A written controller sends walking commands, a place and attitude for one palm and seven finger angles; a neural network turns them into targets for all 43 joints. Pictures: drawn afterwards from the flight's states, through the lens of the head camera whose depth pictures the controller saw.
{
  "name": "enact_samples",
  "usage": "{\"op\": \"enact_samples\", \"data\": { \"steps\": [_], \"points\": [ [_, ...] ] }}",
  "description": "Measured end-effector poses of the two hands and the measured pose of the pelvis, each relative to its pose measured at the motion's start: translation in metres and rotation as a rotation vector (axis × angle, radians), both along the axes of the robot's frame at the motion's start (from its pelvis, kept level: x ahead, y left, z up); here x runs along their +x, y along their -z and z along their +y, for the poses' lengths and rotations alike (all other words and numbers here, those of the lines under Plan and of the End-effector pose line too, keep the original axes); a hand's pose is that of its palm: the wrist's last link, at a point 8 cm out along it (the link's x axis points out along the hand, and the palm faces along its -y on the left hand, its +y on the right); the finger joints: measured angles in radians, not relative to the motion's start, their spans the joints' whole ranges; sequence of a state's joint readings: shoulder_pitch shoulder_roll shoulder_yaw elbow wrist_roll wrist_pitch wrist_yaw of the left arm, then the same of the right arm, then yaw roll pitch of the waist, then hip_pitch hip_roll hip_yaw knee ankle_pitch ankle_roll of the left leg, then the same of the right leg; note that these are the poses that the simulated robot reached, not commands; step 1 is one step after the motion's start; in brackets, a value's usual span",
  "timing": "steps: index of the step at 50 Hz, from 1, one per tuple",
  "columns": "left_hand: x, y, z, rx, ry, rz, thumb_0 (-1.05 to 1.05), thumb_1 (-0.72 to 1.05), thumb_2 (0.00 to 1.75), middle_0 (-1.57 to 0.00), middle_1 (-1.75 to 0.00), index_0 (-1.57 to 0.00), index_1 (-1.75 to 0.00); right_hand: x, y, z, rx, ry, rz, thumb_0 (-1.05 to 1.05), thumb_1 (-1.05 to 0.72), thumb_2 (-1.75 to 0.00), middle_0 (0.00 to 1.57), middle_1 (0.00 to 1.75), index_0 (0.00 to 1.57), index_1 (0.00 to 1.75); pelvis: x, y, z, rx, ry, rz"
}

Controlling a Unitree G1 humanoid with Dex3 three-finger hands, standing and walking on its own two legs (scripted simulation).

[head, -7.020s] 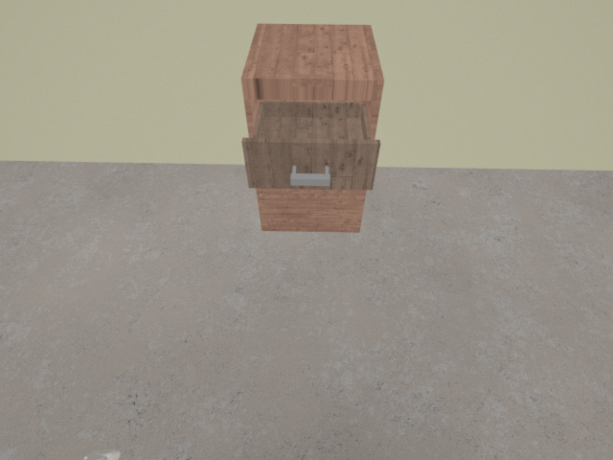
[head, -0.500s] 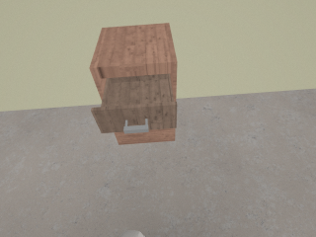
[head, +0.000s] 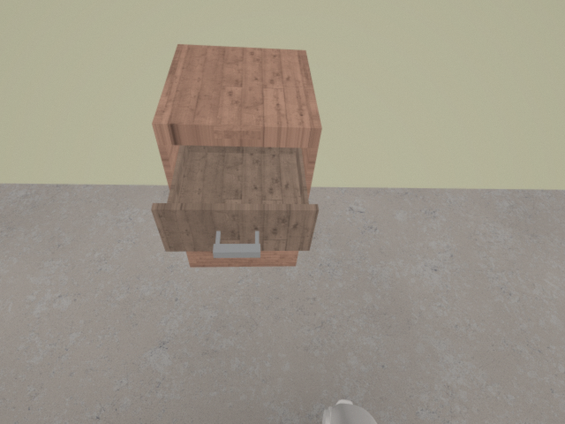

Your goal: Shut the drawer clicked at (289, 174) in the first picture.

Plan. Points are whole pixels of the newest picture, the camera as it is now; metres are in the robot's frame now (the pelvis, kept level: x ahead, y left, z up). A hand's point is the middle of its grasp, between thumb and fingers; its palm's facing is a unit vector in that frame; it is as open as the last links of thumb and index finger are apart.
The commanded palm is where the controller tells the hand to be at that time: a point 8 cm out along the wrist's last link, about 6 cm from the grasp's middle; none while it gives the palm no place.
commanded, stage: take the last steps up to it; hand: left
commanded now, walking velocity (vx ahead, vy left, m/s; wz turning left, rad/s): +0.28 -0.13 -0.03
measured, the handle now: (237, 243) +0.54 +0.13 -0.23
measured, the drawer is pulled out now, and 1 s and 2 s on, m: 0.22 0.22 0.22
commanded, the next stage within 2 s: come to a stop and stand still in 0.36 s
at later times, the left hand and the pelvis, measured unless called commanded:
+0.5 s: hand (219, 396) +0.20 +0.11 -0.19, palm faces +0.05 -0.99 -0.16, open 7.2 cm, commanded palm none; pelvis +0.16 -0.06 -0.01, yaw +0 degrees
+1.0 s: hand (224, 396) +0.19 +0.10 -0.17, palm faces +0.03 -0.96 -0.26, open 7.3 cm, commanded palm none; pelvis +0.17 -0.09 -0.01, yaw -1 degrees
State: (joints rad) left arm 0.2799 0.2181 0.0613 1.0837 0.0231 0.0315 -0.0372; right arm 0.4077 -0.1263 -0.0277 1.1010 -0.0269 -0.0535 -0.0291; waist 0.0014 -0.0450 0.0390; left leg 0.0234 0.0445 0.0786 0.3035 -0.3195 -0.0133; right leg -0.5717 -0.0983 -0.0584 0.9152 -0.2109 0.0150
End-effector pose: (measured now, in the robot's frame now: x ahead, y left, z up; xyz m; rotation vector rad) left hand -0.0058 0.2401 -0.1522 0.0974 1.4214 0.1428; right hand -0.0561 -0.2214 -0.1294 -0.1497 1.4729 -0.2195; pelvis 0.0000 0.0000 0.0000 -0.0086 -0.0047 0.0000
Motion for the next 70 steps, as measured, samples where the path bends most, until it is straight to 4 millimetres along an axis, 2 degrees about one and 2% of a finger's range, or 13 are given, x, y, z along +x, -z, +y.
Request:
{"op": "enact_samples", "data": {
  "steps": [7, 11, 15, 19, 23, 27, 34, 38, 43, 50, 57, 64, 70],
  "points": [
    [0.137, 0.005, -0.034, 0.039, 0.104, -0.176, 0.0, 0.91, 0.9, -0.2, -0.3, -0.2, -0.3, -0.006, 0.023, -0.027, 0.043, 0.092, 0.148, 0.0, -0.9, -0.9, 0.2, 0.3, 0.2, 0.3, 0.055, 0.021, -0.036, 0.01, 0.012, 0.0],
    [0.179, 0.001, -0.056, 0.058, 0.094, -0.27, 0.0, 0.91, 0.9, -0.2, -0.3, -0.2, -0.3, 0.032, 0.034, -0.051, 0.053, 0.09, 0.147, 0.01, -0.91, -0.9, 0.2, 0.3, 0.2, 0.3, 0.078, 0.026, -0.054, 0.0, 0.012, -0.015],
    [0.189, -0.007, -0.074, 0.053, 0.088, -0.24, 0.0, 0.91, 0.9, -0.2, -0.3, -0.2, -0.3, 0.109, 0.029, -0.069, 0.037, 0.05, -0.004, 0.01, -0.91, -0.9, 0.2, 0.3, 0.19, 0.3, 0.101, 0.013, -0.062, -0.006, 0.008, -0.012],
    [0.194, -0.01, -0.077, 0.06, 0.063, -0.208, -0.01, 0.94, 0.9, -0.2, -0.3, -0.2, -0.3, 0.186, 0.019, -0.074, 0.033, 0.007, -0.163, 0.0, -0.91, -0.9, 0.2, 0.3, 0.19, 0.3, 0.124, 0.006, -0.067, -0.014, 0.002, -0.003],
    [0.195, -0.003, -0.079, 0.031, 0.031, -0.172, -0.01, 0.94, 0.9, -0.2, -0.3, -0.2, -0.3, 0.245, 0.011, -0.076, 0.008, -0.037, -0.249, 0.01, -0.94, -0.9, 0.2, 0.3, 0.19, 0.3, 0.147, 0.006, -0.065, -0.029, 0.004, -0.006],
    [0.192, 0.014, -0.081, -0.006, -0.01, -0.106, 0.0, 0.93, 0.9, -0.2, -0.3, -0.2, -0.3, 0.282, 0.008, -0.069, -0.01, -0.074, -0.283, 0.0, -0.94, -0.9, 0.2, 0.3, 0.19, 0.3, 0.173, 0.012, -0.061, -0.034, 0.008, -0.018],
    [0.183, 0.009, -0.096, -0.019, -0.031, 0.012, 0.0, 0.92, 0.9, -0.2, -0.3, -0.2, -0.3, 0.311, 0.008, -0.061, -0.005, -0.08, -0.237, 0.0, -0.95, -0.9, 0.2, 0.3, 0.2, 0.3, 0.196, 0.005, -0.062, 0.017, 0.017, -0.014],
    [0.179, 0.001, -0.097, 0.009, -0.02, 0.042, 0.0, 0.91, 0.9, -0.2, -0.3, -0.2, -0.3, 0.315, 0.013, -0.064, 0.02, -0.057, -0.227, 0.0, -0.93, -0.9, 0.2, 0.3, 0.2, 0.3, 0.196, 0.003, -0.066, 0.018, 0.026, -0.004],
    [0.182, -0.005, -0.091, 0.071, 0.001, 0.025, 0.0, 0.91, 0.9, -0.2, -0.3, -0.2, -0.3, 0.303, 0.022, -0.076, 0.037, -0.03, -0.217, 0.0, -0.92, -0.9, 0.2, 0.3, 0.2, 0.3, 0.186, 0.006, -0.076, 0.025, 0.035, -0.001],
    [0.194, -0.012, -0.092, 0.117, 0.027, -0.068, 0.0, 0.91, 0.9, -0.2, -0.3, -0.2, -0.3, 0.264, 0.029, -0.095, 0.054, -0.011, -0.168, 0.0, -0.91, -0.9, 0.2, 0.3, 0.2, 0.3, 0.173, 0.007, -0.09, 0.024, 0.02, -0.025],
    [0.2, -0.014, -0.11, 0.084, 0.043, -0.111, 0.0, 0.91, 0.9, -0.2, -0.3, -0.2, -0.3, 0.214, 0.026, -0.093, 0.08, -0.002, -0.076, 0.0, -0.91, -0.9, 0.2, 0.3, 0.19, 0.3, 0.167, 0.002, -0.099, 0.023, 0.016, -0.036],
    [0.177, -0.012, -0.123, 0.06, 0.024, -0.054, 0.0, 0.93, 0.9, -0.2, -0.3, -0.2, -0.3, 0.171, 0.024, -0.082, 0.113, 0.019, 0.032, 0.0, -0.91, -0.9, 0.2, 0.3, 0.19, 0.3, 0.168, -0.001, -0.105, 0.019, 0.011, -0.028],
    [0.15, -0.009, -0.14, 0.021, -0.005, 0.034, 0.0, 0.92, 0.9, -0.2, -0.3, -0.2, -0.3, 0.157, 0.021, -0.073, 0.128, 0.032, 0.089, 0.0, -0.91, -0.9, 0.2, 0.3, 0.19, 0.3, 0.174, -0.001, -0.105, 0.017, 0.008, -0.019]
  ]
}}
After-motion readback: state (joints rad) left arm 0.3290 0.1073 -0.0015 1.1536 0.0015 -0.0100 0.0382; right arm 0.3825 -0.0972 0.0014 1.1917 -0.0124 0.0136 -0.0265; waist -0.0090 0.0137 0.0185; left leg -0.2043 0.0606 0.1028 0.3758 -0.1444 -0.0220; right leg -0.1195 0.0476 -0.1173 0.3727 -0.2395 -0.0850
